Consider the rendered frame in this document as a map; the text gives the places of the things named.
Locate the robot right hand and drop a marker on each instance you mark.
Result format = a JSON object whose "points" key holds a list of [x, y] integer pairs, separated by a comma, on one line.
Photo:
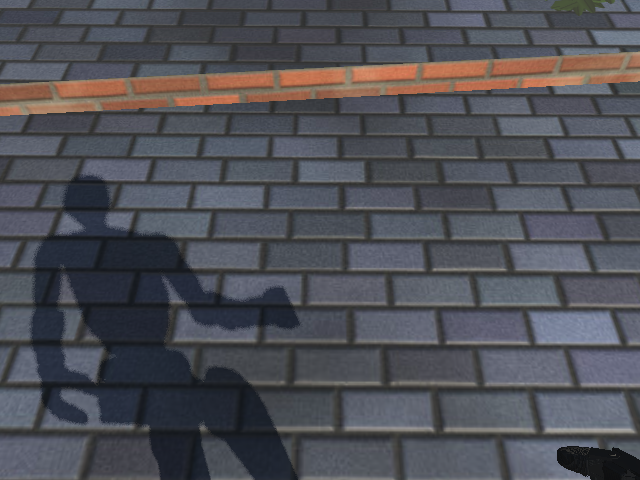
{"points": [[599, 464]]}

